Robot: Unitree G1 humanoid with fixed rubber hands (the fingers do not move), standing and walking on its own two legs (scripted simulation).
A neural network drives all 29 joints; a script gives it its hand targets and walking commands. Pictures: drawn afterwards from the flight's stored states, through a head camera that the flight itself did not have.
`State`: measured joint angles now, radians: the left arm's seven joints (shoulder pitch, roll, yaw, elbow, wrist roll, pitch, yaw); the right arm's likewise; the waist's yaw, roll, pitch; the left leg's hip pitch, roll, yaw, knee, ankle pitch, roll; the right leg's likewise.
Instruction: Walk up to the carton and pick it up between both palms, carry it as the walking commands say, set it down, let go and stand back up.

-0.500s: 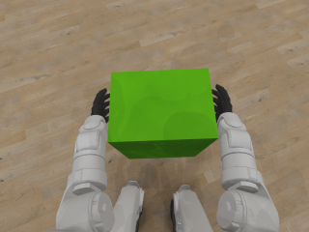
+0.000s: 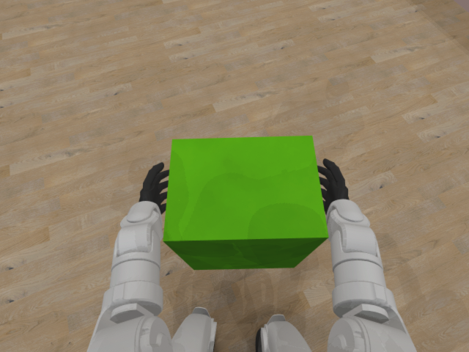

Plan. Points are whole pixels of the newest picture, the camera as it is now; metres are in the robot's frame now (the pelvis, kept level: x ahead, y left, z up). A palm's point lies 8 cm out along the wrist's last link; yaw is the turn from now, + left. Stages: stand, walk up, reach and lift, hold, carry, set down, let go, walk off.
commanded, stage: reach and lift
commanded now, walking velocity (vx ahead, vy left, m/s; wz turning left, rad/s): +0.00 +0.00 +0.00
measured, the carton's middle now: (243, 214) +0.37 +0.01 -0.09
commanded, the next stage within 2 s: none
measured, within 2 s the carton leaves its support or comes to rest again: neither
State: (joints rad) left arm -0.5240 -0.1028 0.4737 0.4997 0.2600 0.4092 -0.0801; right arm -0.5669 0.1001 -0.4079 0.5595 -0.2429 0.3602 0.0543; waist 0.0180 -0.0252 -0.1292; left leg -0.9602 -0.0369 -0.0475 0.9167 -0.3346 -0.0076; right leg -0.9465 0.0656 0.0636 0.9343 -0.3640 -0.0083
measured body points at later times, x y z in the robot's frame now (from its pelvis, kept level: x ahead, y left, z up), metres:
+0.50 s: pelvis +0.02 +0.00 +0.05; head +0.07 +0.01 +0.49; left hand +0.34 +0.19 +0.03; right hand +0.37 -0.14 +0.04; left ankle +0.05 +0.12 -0.68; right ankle +0.04 -0.11 -0.68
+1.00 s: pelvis +0.02 +0.01 +0.07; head +0.01 +0.01 +0.52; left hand +0.32 +0.19 +0.09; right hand +0.35 -0.14 +0.10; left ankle +0.05 +0.12 -0.68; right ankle +0.04 -0.11 -0.68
